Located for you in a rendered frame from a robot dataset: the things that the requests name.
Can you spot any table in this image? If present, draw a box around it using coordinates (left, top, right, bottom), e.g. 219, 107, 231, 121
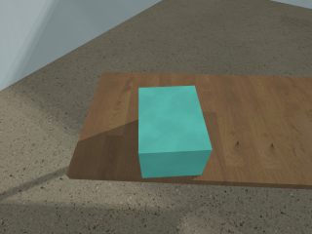
66, 71, 312, 190

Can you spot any carton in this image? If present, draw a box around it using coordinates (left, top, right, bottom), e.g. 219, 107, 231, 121
138, 86, 213, 178

